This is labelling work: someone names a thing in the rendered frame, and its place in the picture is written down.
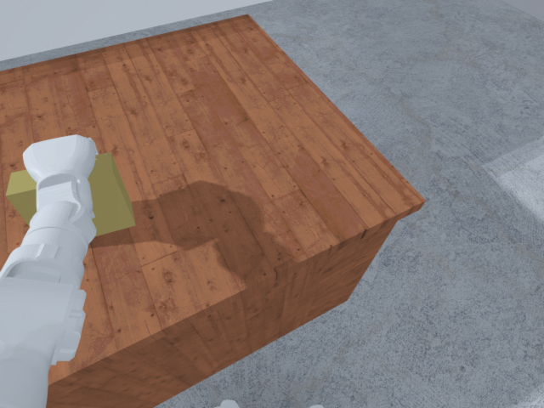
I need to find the sponge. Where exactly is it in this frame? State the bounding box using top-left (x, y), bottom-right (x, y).
top-left (6, 152), bottom-right (136, 236)

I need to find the robot left upper arm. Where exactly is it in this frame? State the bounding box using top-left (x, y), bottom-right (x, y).
top-left (0, 277), bottom-right (87, 408)

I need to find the table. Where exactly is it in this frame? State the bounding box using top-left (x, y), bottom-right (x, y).
top-left (0, 14), bottom-right (426, 408)

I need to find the left robot hand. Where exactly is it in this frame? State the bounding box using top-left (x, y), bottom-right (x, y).
top-left (23, 134), bottom-right (99, 218)

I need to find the robot left forearm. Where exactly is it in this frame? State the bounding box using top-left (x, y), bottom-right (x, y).
top-left (0, 170), bottom-right (97, 289)

